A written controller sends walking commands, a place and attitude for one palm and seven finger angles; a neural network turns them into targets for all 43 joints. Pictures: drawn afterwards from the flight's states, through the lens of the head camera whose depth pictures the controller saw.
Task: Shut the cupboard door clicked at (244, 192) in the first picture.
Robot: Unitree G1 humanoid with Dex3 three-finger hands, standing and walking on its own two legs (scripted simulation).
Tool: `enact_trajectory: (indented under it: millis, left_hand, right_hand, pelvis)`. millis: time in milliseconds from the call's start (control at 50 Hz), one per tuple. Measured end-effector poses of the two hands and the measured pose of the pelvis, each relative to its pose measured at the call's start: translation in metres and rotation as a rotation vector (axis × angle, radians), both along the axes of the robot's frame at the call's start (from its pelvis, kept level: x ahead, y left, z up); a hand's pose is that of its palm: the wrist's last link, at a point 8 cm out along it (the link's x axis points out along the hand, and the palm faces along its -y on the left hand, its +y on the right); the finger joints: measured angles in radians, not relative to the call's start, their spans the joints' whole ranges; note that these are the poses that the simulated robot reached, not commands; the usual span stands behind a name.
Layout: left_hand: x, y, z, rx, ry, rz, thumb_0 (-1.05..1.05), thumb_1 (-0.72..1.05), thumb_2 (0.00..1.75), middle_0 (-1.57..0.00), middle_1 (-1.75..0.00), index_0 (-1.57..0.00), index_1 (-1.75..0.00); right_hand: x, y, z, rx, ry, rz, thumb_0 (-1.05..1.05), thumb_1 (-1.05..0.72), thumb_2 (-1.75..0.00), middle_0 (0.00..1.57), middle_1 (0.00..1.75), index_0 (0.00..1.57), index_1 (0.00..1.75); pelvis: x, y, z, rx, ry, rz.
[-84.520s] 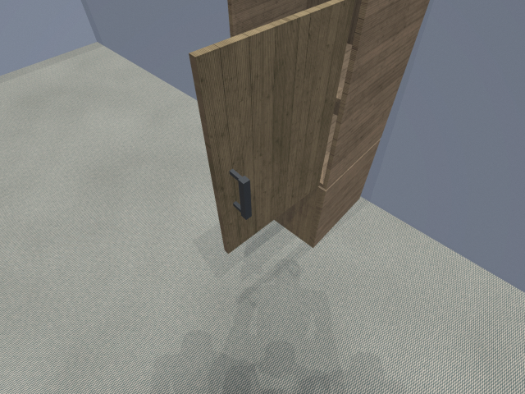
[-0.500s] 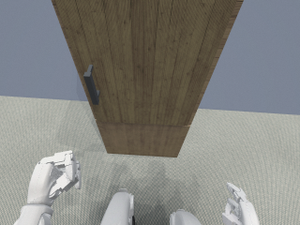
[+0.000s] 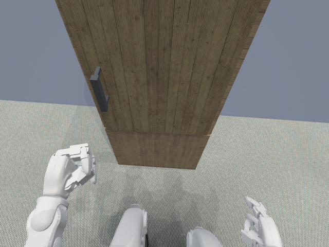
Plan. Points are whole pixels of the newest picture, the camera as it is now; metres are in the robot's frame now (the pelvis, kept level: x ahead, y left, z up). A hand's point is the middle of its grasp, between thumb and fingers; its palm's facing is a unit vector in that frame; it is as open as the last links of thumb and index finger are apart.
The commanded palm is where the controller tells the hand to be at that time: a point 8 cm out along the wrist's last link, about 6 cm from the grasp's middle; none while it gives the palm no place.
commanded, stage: bring the fist close to the handle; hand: left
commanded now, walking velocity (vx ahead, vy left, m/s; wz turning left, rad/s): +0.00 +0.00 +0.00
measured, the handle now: (101, 90) +0.51 +0.23 +0.04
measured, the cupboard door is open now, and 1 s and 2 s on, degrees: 1 1 0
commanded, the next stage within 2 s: push the door shut along its arc in 1.14 s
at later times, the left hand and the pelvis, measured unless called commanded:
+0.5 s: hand (103, 133) +0.36 +0.18 +0.05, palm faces +0.05 -1.00 -0.04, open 3.1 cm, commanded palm +0.35 +0.23 +0.04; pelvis +0.01 +0.00 +0.01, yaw -1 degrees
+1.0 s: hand (105, 117) +0.42 +0.19 +0.04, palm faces +0.05 -1.00 -0.02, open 3.1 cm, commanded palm +0.40 +0.24 +0.04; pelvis +0.01 +0.00 +0.00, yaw -2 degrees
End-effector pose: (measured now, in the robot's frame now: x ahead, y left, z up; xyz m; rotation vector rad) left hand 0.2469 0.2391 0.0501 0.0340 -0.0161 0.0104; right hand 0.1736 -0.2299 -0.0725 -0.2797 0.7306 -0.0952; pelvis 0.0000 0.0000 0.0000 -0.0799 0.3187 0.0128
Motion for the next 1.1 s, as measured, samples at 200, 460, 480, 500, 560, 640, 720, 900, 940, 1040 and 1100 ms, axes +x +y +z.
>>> enact_trajectory:
  millis: [200, 460, 480, 500, 560, 640, 720, 900, 940, 1040, 1100]
  left_hand:
    - [0.041, -0.005, 0.003, 0.005, 0.023, 0.011, 0.02, 0.90, 0.90, -1.30, -1.50, -1.30, -1.50]
    - [0.087, -0.002, -0.002, 0.010, -0.002, 0.035, 0.02, 0.90, 0.90, -1.30, -1.50, -1.30, -1.50]
    - [0.090, -0.002, -0.002, 0.009, -0.003, 0.035, 0.02, 0.90, 0.90, -1.30, -1.50, -1.30, -1.50]
    - [0.093, -0.002, -0.002, 0.009, -0.004, 0.035, 0.02, 0.90, 0.90, -1.30, -1.50, -1.30, -1.50]
    - [0.102, -0.003, -0.002, 0.006, -0.007, 0.034, 0.02, 0.90, 0.90, -1.30, -1.50, -1.30, -1.50]
    - [0.116, -0.004, -0.004, 0.002, -0.006, 0.035, 0.02, 0.90, 0.90, -1.30, -1.50, -1.30, -1.50]
    - [0.131, -0.002, -0.005, -0.001, -0.009, 0.043, 0.02, 0.90, 0.90, -1.31, -1.50, -1.30, -1.50]
    - [0.153, 0.005, -0.006, -0.003, -0.003, 0.035, 0.02, 0.90, 0.90, -1.30, -1.50, -1.30, -1.50]
    - [0.151, 0.005, -0.008, -0.007, 0.006, 0.035, 0.02, 0.90, 0.90, -1.30, -1.50, -1.30, -1.50]
    - [0.147, 0.007, -0.013, -0.010, 0.017, 0.047, 0.02, 0.90, 0.90, -1.30, -1.50, -1.30, -1.50]
    - [0.146, 0.007, -0.012, -0.007, 0.006, 0.050, 0.02, 0.90, 0.90, -1.30, -1.50, -1.30, -1.50]
  right_hand:
    - [-0.025, -0.012, -0.002, 0.002, 0.091, -0.052, 0.01, -0.91, -0.90, 0.20, 0.30, 0.20, 0.30]
    - [-0.047, -0.029, -0.015, -0.013, 0.201, -0.106, 0.01, -0.91, -0.90, 0.20, 0.30, 0.20, 0.30]
    - [-0.048, -0.030, -0.016, -0.013, 0.206, -0.109, 0.01, -0.91, -0.90, 0.20, 0.30, 0.20, 0.30]
    - [-0.049, -0.030, -0.017, -0.013, 0.211, -0.111, 0.01, -0.91, -0.90, 0.20, 0.30, 0.20, 0.30]
    - [-0.052, -0.032, -0.019, -0.012, 0.224, -0.117, 0.01, -0.91, -0.90, 0.20, 0.30, 0.20, 0.30]
    - [-0.057, -0.034, -0.022, -0.014, 0.243, -0.126, 0.01, -0.91, -0.90, 0.20, 0.30, 0.20, 0.30]
    - [-0.064, -0.036, -0.026, -0.019, 0.268, -0.137, 0.01, -0.91, -0.90, 0.20, 0.30, 0.20, 0.30]
    - [-0.090, -0.038, -0.033, -0.015, 0.352, -0.186, 0.01, -0.91, -0.90, 0.20, 0.30, 0.20, 0.29]
    - [-0.095, -0.037, -0.033, -0.011, 0.371, -0.194, 0.01, -0.91, -0.90, 0.20, 0.30, 0.20, 0.29]
    - [-0.102, -0.035, -0.031, -0.012, 0.399, -0.201, 0.01, -0.91, -0.90, 0.20, 0.30, 0.20, 0.29]
    - [-0.101, -0.034, -0.031, -0.015, 0.403, -0.199, 0.01, -0.91, -0.90, 0.20, 0.30, 0.20, 0.29]
  pelvis:
    - [0.006, -0.001, 0.010, 0.014, 0.010, -0.014]
    - [0.009, -0.005, 0.007, 0.028, 0.032, -0.028]
    - [0.009, -0.005, 0.007, 0.029, 0.034, -0.029]
    - [0.009, -0.005, 0.007, 0.029, 0.036, -0.029]
    - [0.008, -0.005, 0.006, 0.030, 0.041, -0.031]
    - [0.007, -0.006, 0.004, 0.031, 0.047, -0.033]
    - [0.006, -0.007, 0.001, 0.029, 0.057, -0.036]
    - [0.006, -0.005, -0.002, 0.026, 0.074, -0.045]
    - [0.007, -0.004, 0.000, 0.028, 0.076, -0.047]
    - [0.008, -0.002, 0.002, 0.028, 0.077, -0.047]
    - [0.008, -0.001, 0.003, 0.025, 0.076, -0.045]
